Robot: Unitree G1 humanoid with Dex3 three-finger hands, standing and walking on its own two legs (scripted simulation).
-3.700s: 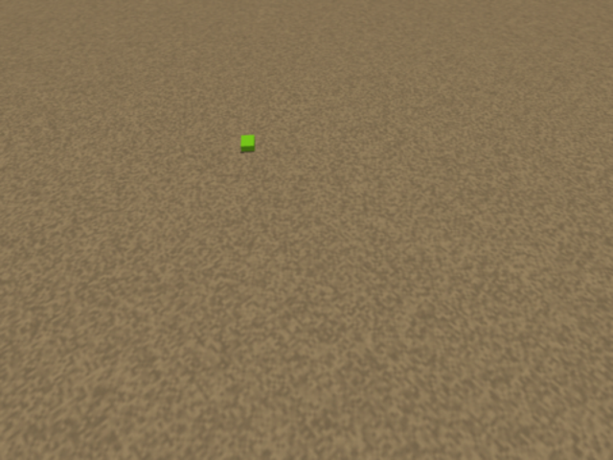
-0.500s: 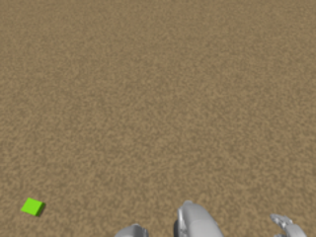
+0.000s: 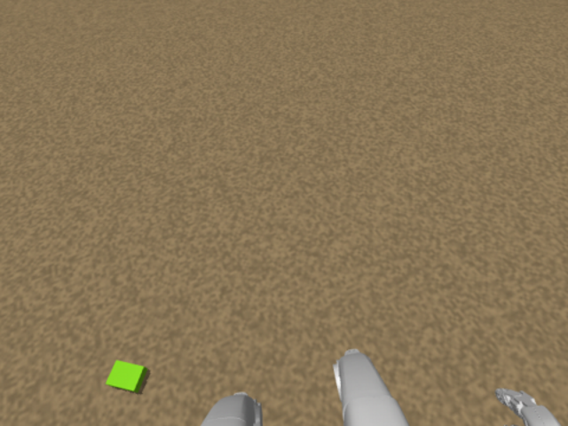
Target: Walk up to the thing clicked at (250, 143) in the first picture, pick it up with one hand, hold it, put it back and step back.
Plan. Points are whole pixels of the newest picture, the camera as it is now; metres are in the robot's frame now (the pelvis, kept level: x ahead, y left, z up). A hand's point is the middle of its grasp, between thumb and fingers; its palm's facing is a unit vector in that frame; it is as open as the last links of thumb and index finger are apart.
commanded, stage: walk up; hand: left
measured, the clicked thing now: (127, 376) +0.34 +0.52 -0.70
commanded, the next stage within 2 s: none
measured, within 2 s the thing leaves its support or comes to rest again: neither
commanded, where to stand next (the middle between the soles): -0.08 +0.37 m, yaw -14 degrees
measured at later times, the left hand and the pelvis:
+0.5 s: hand out of the picture +0.03 +0.52 -0.09, palm faces -0.13 -0.78 -0.62, open 7.4 cm; pelvis -0.09 +0.22 +0.00, yaw -6 degrees
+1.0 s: hand out of the picture -0.07 +0.65 -0.11, palm faces -0.23 -0.87 -0.44, open 7.4 cm; pelvis -0.19 +0.40 +0.02, yaw -13 degrees
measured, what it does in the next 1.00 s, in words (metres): steps to the left: right foot, then left foot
